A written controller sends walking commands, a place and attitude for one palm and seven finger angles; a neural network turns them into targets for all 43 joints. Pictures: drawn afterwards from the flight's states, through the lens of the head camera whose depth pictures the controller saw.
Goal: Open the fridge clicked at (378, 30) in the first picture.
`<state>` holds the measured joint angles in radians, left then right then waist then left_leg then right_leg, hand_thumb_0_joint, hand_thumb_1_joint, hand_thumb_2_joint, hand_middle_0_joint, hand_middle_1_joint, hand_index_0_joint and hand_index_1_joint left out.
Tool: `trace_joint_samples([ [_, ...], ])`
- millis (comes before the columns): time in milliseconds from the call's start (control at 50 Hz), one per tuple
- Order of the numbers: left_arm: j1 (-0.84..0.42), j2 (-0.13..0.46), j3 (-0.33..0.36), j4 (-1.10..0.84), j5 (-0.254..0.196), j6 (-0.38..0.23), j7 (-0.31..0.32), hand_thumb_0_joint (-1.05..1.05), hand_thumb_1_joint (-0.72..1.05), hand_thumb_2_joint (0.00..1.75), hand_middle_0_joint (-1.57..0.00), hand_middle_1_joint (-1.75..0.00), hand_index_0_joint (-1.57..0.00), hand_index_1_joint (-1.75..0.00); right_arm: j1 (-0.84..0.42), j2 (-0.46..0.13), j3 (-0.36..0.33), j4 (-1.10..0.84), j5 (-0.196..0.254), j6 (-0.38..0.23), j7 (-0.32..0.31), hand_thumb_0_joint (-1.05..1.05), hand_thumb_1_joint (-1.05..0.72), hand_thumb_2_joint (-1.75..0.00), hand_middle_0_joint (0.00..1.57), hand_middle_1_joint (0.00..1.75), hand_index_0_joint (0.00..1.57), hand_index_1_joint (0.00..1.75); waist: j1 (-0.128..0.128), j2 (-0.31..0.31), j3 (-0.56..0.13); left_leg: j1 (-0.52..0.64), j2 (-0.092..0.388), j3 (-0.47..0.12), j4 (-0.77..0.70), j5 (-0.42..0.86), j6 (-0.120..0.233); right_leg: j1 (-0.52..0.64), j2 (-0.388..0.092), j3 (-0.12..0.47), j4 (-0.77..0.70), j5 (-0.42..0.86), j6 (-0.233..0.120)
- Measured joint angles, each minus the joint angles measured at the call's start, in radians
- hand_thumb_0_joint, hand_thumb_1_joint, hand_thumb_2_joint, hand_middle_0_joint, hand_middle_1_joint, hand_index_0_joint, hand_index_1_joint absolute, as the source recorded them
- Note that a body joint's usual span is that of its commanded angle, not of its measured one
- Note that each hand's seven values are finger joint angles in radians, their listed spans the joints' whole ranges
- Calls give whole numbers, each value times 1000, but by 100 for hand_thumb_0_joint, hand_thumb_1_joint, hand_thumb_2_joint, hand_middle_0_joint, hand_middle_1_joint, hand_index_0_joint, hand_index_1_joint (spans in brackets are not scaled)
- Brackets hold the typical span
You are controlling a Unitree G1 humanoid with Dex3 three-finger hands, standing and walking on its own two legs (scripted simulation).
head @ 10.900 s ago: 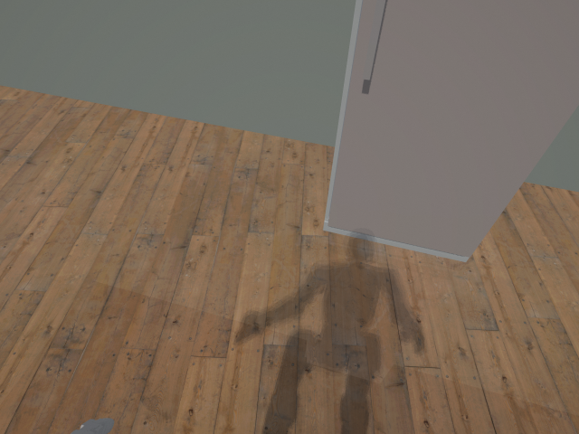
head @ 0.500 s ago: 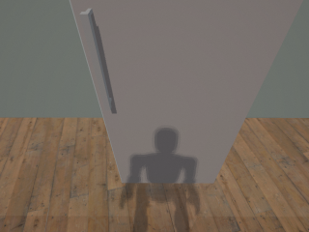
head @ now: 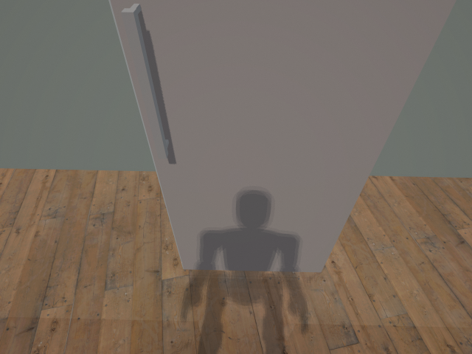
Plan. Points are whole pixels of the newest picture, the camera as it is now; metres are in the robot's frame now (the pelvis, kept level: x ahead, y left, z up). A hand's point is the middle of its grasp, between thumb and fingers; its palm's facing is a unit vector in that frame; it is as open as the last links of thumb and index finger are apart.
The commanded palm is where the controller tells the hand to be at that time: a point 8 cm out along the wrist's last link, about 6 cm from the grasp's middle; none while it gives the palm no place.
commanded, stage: look again from close up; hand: left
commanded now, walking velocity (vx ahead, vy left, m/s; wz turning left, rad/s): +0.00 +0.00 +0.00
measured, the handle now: (151, 92) +0.56 +0.21 +0.17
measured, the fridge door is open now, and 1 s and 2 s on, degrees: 0 0 0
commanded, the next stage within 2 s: shuffle to correct the standing spot in 1.54 s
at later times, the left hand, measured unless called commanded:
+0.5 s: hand out of the picture +0.00 +0.17 -0.18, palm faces +0.04 -0.98 -0.18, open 7.4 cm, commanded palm none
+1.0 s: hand out of the picture +0.00 +0.16 -0.18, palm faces +0.05 -0.99 -0.16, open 7.4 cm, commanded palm none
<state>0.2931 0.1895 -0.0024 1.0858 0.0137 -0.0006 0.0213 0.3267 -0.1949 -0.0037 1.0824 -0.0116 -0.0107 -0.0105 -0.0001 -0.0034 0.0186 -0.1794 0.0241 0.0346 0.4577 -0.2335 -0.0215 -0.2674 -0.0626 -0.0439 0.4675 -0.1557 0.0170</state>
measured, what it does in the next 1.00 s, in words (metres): stands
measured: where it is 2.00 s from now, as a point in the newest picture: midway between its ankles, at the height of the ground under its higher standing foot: outside the picture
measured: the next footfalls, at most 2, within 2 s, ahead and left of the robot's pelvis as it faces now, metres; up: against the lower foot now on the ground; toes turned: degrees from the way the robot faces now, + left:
none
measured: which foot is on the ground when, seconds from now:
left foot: down 0.00-1.00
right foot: down 0.00-1.00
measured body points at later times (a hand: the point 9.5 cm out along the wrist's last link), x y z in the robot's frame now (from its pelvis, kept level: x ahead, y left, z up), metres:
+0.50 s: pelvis +0.00 +0.00 +0.00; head +0.00 +0.00 +0.45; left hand +0.00 +0.22 -0.16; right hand -0.01 -0.21 -0.16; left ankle +0.01 +0.13 -0.74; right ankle +0.06 -0.13 -0.74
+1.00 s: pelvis +0.00 +0.00 +0.00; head +0.00 +0.01 +0.45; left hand -0.01 +0.22 -0.16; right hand -0.01 -0.20 -0.16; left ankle +0.01 +0.13 -0.74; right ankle +0.06 -0.13 -0.74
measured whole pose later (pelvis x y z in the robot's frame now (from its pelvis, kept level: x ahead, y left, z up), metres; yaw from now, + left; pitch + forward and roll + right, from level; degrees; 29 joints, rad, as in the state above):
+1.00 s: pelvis +0.00 +0.00 +0.00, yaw +0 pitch -2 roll +1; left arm 0.32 0.13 0.01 1.09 0.02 0.00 0.03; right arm 0.34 -0.11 0.00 1.10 -0.01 -0.01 -0.02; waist 0.01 -0.02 0.03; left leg -0.19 0.02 0.04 0.47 -0.24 -0.02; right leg -0.27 -0.06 -0.04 0.46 -0.15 0.02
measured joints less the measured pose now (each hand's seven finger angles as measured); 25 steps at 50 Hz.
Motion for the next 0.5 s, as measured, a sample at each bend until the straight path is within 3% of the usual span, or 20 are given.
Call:
trace_joint_samples([
  [500, 10, -47, 3, 4, 2, -1, 8, 1, 91, 90, -20, -30, -20, -30, 2, 73, 5, 17, 3, -3, -5, 0, -91, -90, 20, 30, 20, 30, 4, -10, 8, -8, 2, 1, 4, -1, 1, -3, 3, 1, -8, 7, 2],
])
